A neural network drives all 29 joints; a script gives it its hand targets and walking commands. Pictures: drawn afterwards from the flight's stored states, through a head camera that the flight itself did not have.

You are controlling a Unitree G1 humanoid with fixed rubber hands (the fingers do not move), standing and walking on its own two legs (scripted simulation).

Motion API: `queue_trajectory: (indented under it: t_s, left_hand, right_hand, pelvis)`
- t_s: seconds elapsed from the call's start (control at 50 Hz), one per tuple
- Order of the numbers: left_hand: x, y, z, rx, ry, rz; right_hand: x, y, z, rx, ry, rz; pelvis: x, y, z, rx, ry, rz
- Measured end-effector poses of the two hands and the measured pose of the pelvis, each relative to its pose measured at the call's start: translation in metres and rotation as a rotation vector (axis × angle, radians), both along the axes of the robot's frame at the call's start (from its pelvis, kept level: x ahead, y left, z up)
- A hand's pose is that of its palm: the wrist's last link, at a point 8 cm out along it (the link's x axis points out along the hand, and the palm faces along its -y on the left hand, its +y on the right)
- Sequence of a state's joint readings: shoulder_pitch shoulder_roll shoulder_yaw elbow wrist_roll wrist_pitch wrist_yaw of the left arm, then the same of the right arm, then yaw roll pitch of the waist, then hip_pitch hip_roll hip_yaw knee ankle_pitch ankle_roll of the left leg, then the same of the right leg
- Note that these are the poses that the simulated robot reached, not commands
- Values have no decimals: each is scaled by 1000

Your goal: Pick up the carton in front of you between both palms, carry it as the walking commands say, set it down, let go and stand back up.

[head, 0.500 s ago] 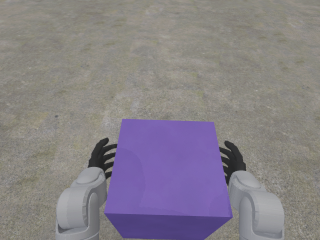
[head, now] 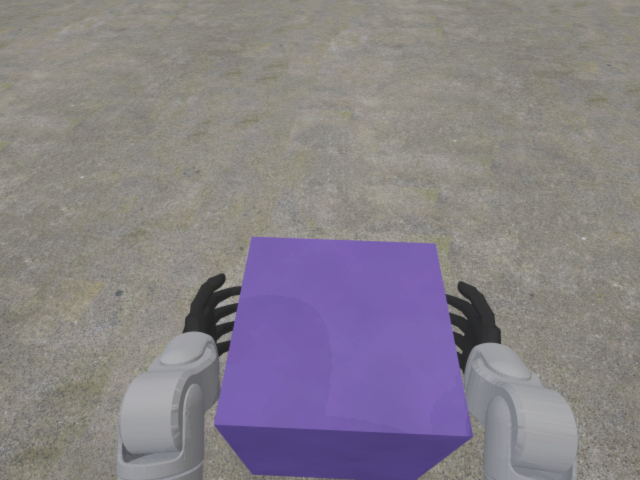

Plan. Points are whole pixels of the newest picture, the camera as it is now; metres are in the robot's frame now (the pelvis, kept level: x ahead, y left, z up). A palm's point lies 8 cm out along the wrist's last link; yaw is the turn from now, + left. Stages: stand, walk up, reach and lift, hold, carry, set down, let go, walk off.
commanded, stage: carry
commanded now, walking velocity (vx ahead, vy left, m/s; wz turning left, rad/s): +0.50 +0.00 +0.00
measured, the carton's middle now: (337, 367) +0.24 +0.00 +0.02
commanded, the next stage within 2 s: none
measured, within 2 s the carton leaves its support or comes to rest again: neither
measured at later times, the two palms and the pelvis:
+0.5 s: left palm (238, 155) +0.58 +0.17 +0.09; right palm (417, 158) +0.57 -0.13 +0.09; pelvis +0.34 +0.03 -0.01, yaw -3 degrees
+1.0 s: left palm (276, 64) +0.91 +0.14 +0.10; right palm (410, 66) +0.90 -0.16 +0.09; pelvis +0.68 -0.01 -0.01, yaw -1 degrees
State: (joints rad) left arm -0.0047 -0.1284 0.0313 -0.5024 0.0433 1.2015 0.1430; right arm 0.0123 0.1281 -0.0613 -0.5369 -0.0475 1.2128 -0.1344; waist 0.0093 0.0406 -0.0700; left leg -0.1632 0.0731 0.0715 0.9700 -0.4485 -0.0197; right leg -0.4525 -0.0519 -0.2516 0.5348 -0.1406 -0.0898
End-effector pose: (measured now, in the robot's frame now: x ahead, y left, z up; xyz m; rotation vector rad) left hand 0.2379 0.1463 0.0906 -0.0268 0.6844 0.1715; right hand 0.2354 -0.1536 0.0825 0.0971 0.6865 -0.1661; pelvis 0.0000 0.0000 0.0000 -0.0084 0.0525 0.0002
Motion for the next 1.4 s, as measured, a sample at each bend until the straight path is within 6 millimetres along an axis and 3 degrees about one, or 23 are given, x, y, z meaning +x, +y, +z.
queue_trajectory:
  t_s: [0.16, 0.32, 0.4, 0.48, 0.56, 0.68, 0.86, 0.98, 1.04, 1.22, 1.4]
  left_hand:
    - [81, -9, 17, -14, 10, 33]
    - [194, -10, 35, -17, -79, -21]
    - [259, 2, 26, -33, -98, -36]
    - [329, 19, 1, -61, -81, -46]
    - [381, 25, -4, -67, 10, -69]
    - [452, 27, 13, -76, 1, -86]
    - [564, 20, 30, -71, -85, -37]
    - [658, -6, 12, -38, -89, -18]
    - [697, -17, 0, -7, -20, -11]
    - [770, -21, 15, 9, 15, 21]
    - [845, -9, 29, -40, -108, -28]
  right_hand:
    - [92, -8, 17, 1, 11, 36]
    - [190, -9, 35, -2, -79, -19]
    - [251, 3, 31, -18, -98, -35]
    - [317, 20, 16, -50, -80, -43]
    - [361, 27, 11, -57, 11, -67]
    - [427, 29, 32, -63, 2, -89]
    - [553, 22, 46, -49, -85, -31]
    - [652, -5, 18, -19, -90, -12]
    - [696, -16, 1, 5, -21, -1]
    - [776, -20, 10, 21, 15, 27]
    - [838, -8, 37, -33, -107, -19]
  pelvis:
    - [91, -15, 27, 37, 16, -4]
    - [202, -4, 24, 34, 9, -27]
    - [266, 10, 10, 20, 3, -37]
    - [331, 27, -9, 30, -13, -58]
    - [374, 38, 6, 6, -2, -74]
    - [444, 43, 28, -29, 13, -64]
    - [567, 25, 23, -19, 10, -40]
    - [665, -4, -4, 2, -8, -16]
    - [697, -15, -3, -6, -4, -7]
    - [772, -24, 26, 35, 14, -8]
    - [851, -5, 14, 1, -16, -25]
